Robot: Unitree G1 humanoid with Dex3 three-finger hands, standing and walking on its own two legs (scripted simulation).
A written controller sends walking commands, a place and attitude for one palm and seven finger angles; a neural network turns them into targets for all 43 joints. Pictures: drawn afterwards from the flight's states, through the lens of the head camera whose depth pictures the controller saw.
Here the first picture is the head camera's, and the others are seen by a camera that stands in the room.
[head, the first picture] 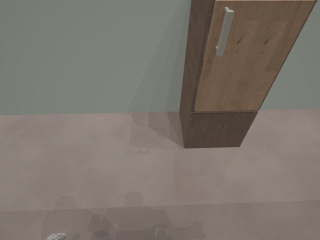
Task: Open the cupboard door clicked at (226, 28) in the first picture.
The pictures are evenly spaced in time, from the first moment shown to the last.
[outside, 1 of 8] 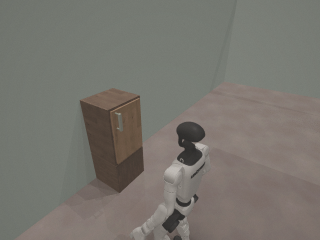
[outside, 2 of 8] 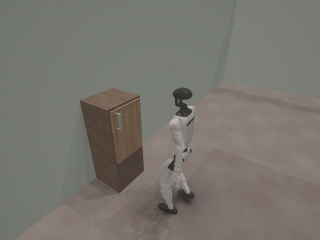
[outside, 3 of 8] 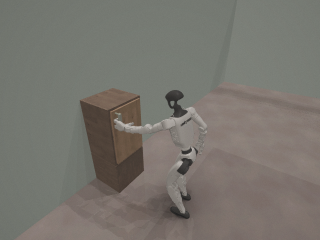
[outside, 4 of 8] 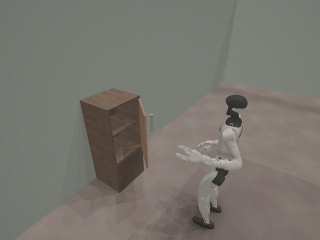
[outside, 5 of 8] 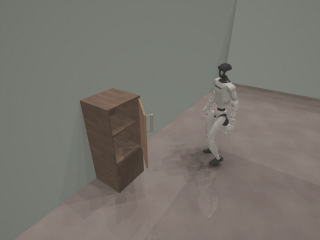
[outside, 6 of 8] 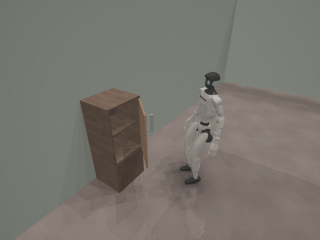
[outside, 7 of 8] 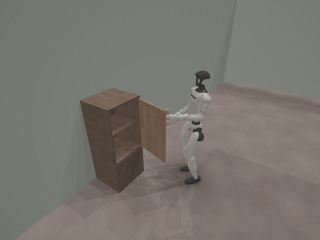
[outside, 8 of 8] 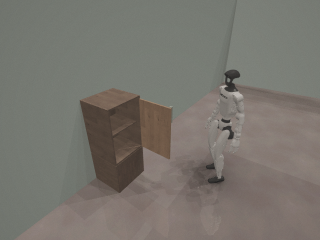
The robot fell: no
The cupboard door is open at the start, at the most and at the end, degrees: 0 89 88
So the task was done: yes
